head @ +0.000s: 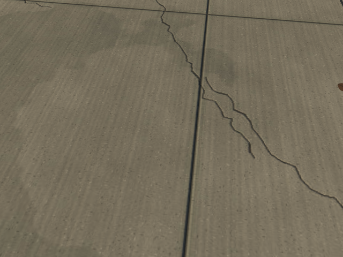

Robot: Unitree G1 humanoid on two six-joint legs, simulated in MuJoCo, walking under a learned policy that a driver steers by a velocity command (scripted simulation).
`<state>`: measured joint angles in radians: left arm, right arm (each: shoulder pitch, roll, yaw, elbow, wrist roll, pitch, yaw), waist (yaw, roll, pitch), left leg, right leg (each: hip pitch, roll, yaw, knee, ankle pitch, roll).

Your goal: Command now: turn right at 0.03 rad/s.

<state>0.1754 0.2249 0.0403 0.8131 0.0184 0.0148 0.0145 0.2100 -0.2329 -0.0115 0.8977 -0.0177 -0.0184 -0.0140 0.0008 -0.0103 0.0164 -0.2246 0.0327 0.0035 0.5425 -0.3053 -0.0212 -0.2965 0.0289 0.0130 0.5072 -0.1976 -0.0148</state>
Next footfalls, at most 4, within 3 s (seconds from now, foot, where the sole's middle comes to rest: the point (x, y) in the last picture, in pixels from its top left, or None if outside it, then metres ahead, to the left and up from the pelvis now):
1.02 left None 0.47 0.12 -0.77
1.48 right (175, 198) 0.77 0.00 -0.77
1.90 left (124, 211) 0.71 0.22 -0.77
2.36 right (187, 220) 0.67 -0.05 -0.77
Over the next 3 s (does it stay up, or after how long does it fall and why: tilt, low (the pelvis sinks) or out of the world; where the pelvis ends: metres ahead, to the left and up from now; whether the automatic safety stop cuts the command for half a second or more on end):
stays up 0.66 0.07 0.00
